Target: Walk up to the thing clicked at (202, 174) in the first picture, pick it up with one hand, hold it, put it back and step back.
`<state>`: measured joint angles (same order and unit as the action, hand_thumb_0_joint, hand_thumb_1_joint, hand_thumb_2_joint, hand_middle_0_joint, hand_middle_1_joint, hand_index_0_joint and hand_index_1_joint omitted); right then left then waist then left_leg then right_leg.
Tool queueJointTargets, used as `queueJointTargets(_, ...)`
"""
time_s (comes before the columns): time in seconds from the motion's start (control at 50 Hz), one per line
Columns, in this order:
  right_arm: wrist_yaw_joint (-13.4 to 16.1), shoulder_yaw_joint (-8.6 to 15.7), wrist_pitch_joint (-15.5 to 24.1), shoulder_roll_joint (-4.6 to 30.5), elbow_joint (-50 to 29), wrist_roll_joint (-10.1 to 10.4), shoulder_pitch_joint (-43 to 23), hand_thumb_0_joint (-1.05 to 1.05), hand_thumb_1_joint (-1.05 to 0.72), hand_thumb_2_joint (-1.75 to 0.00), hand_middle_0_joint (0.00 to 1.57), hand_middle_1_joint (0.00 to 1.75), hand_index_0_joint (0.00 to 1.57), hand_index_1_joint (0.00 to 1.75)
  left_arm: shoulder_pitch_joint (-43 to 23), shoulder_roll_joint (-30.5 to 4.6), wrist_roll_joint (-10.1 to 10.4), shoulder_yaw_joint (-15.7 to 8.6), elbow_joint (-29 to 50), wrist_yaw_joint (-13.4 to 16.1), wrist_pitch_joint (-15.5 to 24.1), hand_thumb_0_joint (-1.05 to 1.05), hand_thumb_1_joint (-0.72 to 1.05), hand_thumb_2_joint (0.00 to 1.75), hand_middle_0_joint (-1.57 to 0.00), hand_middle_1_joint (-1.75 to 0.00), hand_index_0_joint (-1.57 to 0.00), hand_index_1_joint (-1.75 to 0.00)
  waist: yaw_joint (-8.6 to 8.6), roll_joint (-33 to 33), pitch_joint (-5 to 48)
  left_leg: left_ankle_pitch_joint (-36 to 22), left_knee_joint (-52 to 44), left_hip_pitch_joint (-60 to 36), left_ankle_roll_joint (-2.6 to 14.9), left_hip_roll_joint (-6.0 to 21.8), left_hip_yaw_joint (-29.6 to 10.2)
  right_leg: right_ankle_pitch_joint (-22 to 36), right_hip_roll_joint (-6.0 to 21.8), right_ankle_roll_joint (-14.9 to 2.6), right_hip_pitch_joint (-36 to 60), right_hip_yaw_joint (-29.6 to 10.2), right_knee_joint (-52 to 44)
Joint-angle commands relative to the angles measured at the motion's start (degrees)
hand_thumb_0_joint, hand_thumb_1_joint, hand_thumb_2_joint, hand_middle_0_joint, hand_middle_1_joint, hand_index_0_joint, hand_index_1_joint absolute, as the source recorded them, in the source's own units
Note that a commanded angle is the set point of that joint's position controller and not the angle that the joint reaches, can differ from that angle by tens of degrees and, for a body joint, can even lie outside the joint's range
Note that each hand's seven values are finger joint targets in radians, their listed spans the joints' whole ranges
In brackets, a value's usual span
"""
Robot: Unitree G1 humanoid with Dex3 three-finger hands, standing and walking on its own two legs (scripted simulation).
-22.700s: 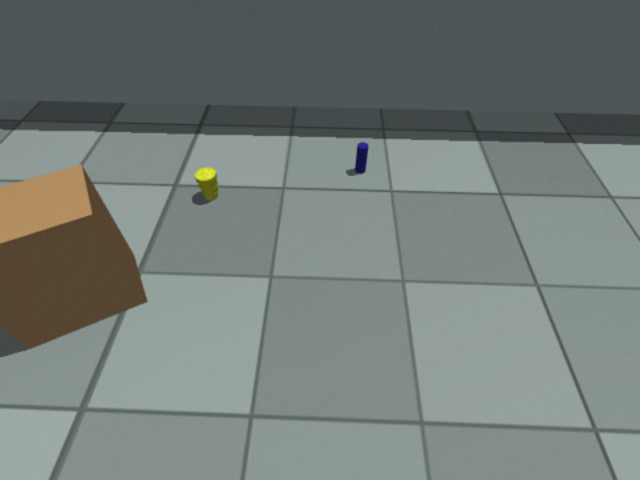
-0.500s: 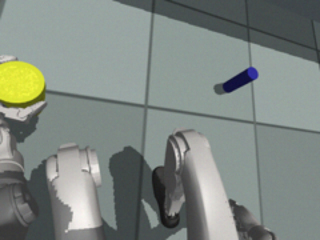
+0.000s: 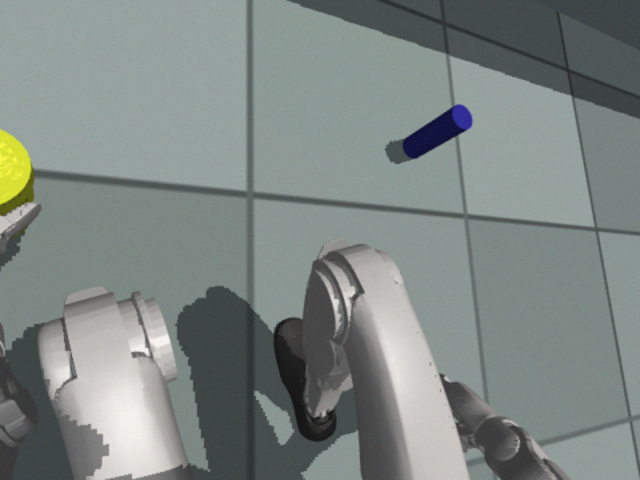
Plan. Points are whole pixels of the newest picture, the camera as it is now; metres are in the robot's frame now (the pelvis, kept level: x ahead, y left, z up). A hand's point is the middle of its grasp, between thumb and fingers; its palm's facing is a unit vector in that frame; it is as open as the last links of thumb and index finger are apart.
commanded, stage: lower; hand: left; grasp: from the side
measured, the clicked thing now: out of the picture +0.45 +0.28 -0.17
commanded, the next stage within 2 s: loosen in 0.74 s
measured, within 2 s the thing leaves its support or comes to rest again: neither
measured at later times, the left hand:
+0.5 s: hand out of the picture +0.46 +0.28 -0.19, palm faces +0.35 -0.94 -0.02, open 11.8 cm
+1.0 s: hand out of the picture +0.46 +0.28 -0.20, palm faces +0.37 -0.93 +0.00, open 11.7 cm
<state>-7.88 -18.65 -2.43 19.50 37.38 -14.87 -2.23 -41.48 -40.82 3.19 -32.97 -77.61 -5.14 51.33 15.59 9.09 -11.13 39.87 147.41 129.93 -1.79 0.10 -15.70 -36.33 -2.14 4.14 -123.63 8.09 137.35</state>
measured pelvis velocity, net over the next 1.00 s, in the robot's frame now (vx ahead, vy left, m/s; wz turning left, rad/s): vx -0.01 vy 0.02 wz -0.08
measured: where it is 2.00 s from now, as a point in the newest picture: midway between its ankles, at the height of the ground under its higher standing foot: (233, 434)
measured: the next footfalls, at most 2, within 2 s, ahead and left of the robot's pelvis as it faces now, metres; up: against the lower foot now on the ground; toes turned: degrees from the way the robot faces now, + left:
none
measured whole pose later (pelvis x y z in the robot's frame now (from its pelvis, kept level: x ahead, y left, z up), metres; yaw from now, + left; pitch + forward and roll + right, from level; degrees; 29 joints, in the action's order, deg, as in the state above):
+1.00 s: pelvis -0.01 +0.02 -0.01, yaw -5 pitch +14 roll -19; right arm -7.8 -30.8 -2.9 21.1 32.2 -20.7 -10.0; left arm -43.0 -51.9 3.2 -30.2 -87.3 1.9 60.5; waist 16.6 15.9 -18.7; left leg 41.8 152.1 127.4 -0.2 0.4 -22.1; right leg -35.5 -4.5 5.4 -118.1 13.0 135.9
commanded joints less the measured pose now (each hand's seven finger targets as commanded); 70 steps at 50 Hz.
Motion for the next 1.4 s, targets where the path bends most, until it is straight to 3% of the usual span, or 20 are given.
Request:
queueJointTargets(0.0,1.17,3.9,0.03,18.98,-1.17,-1.37,5.68,0.0,-0.93,-0.91,0.2,0.3,0.2,0.3,-20.95,-17.79,1.16,-1.54,15.27,-0.23,9.15,0.0,0.08,1.15,-1.18,-1.32,-1.2,-1.31,3.42,-28.61,40.99,-9.36,-15.89,-27.2,0.73,2.44,5.49,11.51,-1.48,-4.8,21.57,5.72,-10.16)
queueJointTargets(0.08,1.23,2.75,-0.08,20.04,-1.24,-2.19,4.52,0.0,-0.94,-0.91,0.2,0.3,0.2,0.3,-19.89,-20.33,0.83,-2.64,14.09,0.98,9.76,0.0,0.03,1.12,-1.16,-1.29,-1.17,-1.29,3.27,-32.5,39.67,-11.02,-16.47,-29.74,-0.11,2.89,4.26,12.35,-1.61,-5.16,20.25,6.8,-8.82)
queueJointTargets(0.14,1.22,2.07,-0.29,20.56,-1.3,-2.92,3.62,0.0,-0.93,-0.91,0.2,0.3,0.2,0.3,-18.21,-18.34,0.09,-0.9,11.73,1.44,10.02,0.0,0.06,1.15,-1.14,-1.3,-1.16,-1.3,4.58,-33.3,37.5,-12.33,-16.17,-31.03,-0.4,3.19,3.55,13.52,-1.49,-5.02,19.52,7.56,-8.38)
queueJointTargets(0.18,1.25,1.62,-0.53,20.93,-1.2,-3.21,3.46,0.0,-0.93,-0.91,0.2,0.3,0.2,0.3,-18.75,-20.16,-0.71,-0.83,11.76,1.91,10.43,0.0,0.05,1.14,-1.16,-1.31,-1.17,-1.3,4.86,-33.66,36.32,-12.04,-16.33,-29.99,-0.47,3.18,3.22,13.5,-1.52,-5.01,20.0,8.0,-8.27)
queueJointTargets(0.2,1.07,1.4,-0.45,20.9,-1.51,-3.36,3.01,0.0,-0.93,-0.91,0.2,0.3,0.2,0.3,-17.19,-18.07,-0.6,-0.12,10.16,1.92,10.33,0.0,0.06,1.16,-1.15,-1.31,-1.16,-1.3,5.09,-32.66,35.82,-12.83,-16.15,-30.57,-0.44,3.25,2.91,14.13,-1.53,-4.89,19.84,8.24,-8.2)
queueJointTargets(0.22,1.15,1.03,-0.54,20.91,-1.64,-3.51,3.34,0.0,-0.93,-0.91,0.2,0.3,0.2,0.3,-16.61,-19.04,-0.45,-0.76,9.9,2.16,10.26,0.0,0.06,1.16,-1.17,-1.33,-1.18,-1.32,5.18,-31.66,36.08,-13.07,-15.53,-29.86,-0.25,3.22,3.02,14.69,-1.75,-4.69,21.29,8.24,-8.67)
queueJointTargets(0.34,0.92,-0.28,-0.86,21.82,-2.55,-3.97,1.78,0.0,-0.92,-0.91,0.2,0.3,0.2,0.3,-16.49,-17.54,-0.11,1.08,7.0,3.22,10.69,0.0,0.09,1.19,-1.18,-1.35,-1.2,-1.34,6.88,-29.34,33.85,-13.42,-15.45,-29.47,-0.2,3.57,1.09,15.22,-1.97,-4.25,21.1,9.64,-8.27)
queueJointTargets(0.56,1.15,-3.26,-0.97,22.02,-4.24,-5.47,-1.85,0.0,-0.91,-0.91,0.2,0.3,0.2,0.3,-18.35,-24.11,-0.36,-0.78,5.61,6.11,14.16,0.0,0.11,1.18,-1.17,-1.32,-1.18,-1.32,6.86,-29.49,31.84,-7.99,-14.25,-26.52,0.24,3.82,1.13,11.95,-3.17,-4.06,22.85,10.18,-9.31)
queueJointTargets(0.6,1.2,-3.55,-0.89,22.24,-4.19,-5.71,-2.0,0.0,-0.91,-0.91,0.2,0.3,0.2,0.3,-18.13,-22.83,-0.07,-0.18,4.7,6.11,14.55,0.0,0.14,1.2,-1.17,-1.33,-1.19,-1.33,7.66,-29.87,31.25,-8.31,-14.32,-27.65,0.07,3.94,0.68,12.33,-3.29,-3.92,22.63,10.74,-9.18)
queueJointTargets(0.72,1.44,-3.88,-1.05,22.94,-4.37,-6.02,-3.38,0.0,-0.91,-0.91,0.2,0.3,0.2,0.3,-16.98,-22.83,-2.05,2.56,3.0,5.89,14.48,0.0,0.15,1.21,-1.19,-1.35,-1.21,-1.34,8.42,-32.17,28.48,-9.87,-15.76,-30.2,-0.91,4.73,-1.13,13.26,-3.17,-4.2,19.85,11.86,-7.79)
queueJointTargets(0.82,1.37,-4.58,-1.18,23.14,-4.61,-6.09,-2.94,0.0,-0.91,-0.9,0.2,0.3,0.2,0.3,-16.43,-21.11,-0.54,2.75,1.51,6.43,14.34,0.0,0.15,1.21,-1.19,-1.35,-1.21,-1.35,9.09,-28.88,28.64,-11.12,-14.87,-29.22,-0.37,4.56,-1.74,14.88,-3.46,-3.74,22.03,12.37,-8.66)
queueJointTargets(0.84,1.31,-4.62,-1.2,23.34,-4.65,-5.97,-3.51,0.0,-0.92,-0.9,0.2,0.3,0.2,0.3,-16.44,-20.78,-0.46,3.22,0.76,6.65,14.48,0.0,0.14,1.13,-1.23,-1.29,-1.24,-1.29,9.13,-29.0,27.69,-10.74,-15.13,-28.99,-0.53,4.62,-2.22,14.51,-3.42,-3.76,21.05,12.61,-8.29)
queueJointTargets(0.92,1.32,-5.17,-1.29,23.33,-4.68,-6.16,-3.26,0.0,-0.92,-0.89,0.2,0.3,0.2,0.3,-17.29,-21.15,0.57,2.7,1.59,6.76,15.45,0.0,-0.01,0.81,-1.0,-0.99,-1.03,-0.97,9.46,-29.11,28.56,-11.7,-14.87,-29.7,-0.5,4.59,-2.53,15.48,-3.56,-3.58,22.47,12.73,-8.53)
queueJointTargets(1.0,1.38,-5.44,-1.35,22.92,-4.99,-6.28,-4.35,0.0,-0.92,-0.9,0.2,0.3,0.2,0.3,-18.21,-21.77,-0.2,3.6,1.99,6.54,16.04,0.0,-0.17,0.55,-0.86,-0.79,-0.88,-0.77,9.34,-29.13,26.68,-9.06,-15.04,-28.14,-0.32,4.61,-2.25,13.42,-3.7,-3.76,21.25,12.61,-8.84)
queueJointTargets(1.04,1.46,-5.43,-1.38,22.88,-4.88,-6.36,-4.3,0.0,-0.92,-0.9,0.2,0.3,0.2,0.3,-17.69,-22.72,-0.36,3.23,2.11,6.58,16.0,0.0,-0.33,0.47,-0.7,-0.64,-0.72,-0.63,8.88,-29.5,26.62,-8.58,-14.96,-28.02,-0.21,4.68,-1.85,13.08,-3.87,-3.87,21.33,12.23,-9.19)
queueJointTargets(1.12,1.4,-5.5,-1.49,22.99,-4.93,-6.37,-4.26,0.0,-0.92,-0.9,0.2,0.3,0.2,0.3,-17.5,-22.33,-0.48,3.91,0.96,6.73,15.68,0.0,-0.42,0.24,-0.45,-0.37,-0.46,-0.36,9.13,-29.93,26.76,-8.57,-15.12,-28.31,-0.26,4.7,-1.83,13.01,-4.0,-3.98,21.24,12.23,-9.29)
queueJointTargets(1.2,1.41,-5.55,-1.99,23.04,-6.01,-6.02,-4.5,0.0,-0.92,-0.9,0.2,0.3,0.2,0.3,-14.83,-20.37,-0.34,3.99,-3.06,6.51,14.22,0.0,-0.52,0.18,-0.38,-0.28,-0.38,-0.29,9.21,-26.73,24.82,-7.19,-15.94,-26.7,-0.08,4.74,-2.49,11.76,-3.94,-3.93,20.08,12.9,-9.67)
queueJointTargets(1.32,1.38,-5.64,-2.19,23.06,-7.16,-5.81,-5.14,0.0,-0.92,-0.9,0.2,0.3,0.2,0.3,-13.62,-20.8,-0.08,3.35,-3.32,6.09,13.91,0.0,-0.54,0.08,-0.25,-0.15,-0.25,-0.14,8.37,-26.09,23.94,-5.85,-16.38,-25.64,0.05,4.71,-2.82,10.68,-4.05,-3.91,19.81,13.1,-9.59)
queueJointTargets(1.38,1.38,-5.56,-2.11,23.19,-7.12,-5.75,-5.35,0.0,-0.92,-0.9,0.2,0.3,0.2,0.3,-14.66,-20.82,0.26,3.33,-2.81,6.18,14.38,0.0,-0.57,0.0,-0.14,-0.03,-0.13,-0.03,8.8,-26.22,23.05,-4.78,-16.49,-25.27,0.08,4.78,-3.13,10.07,-4.04,-3.92,19.07,13.16,-9.55)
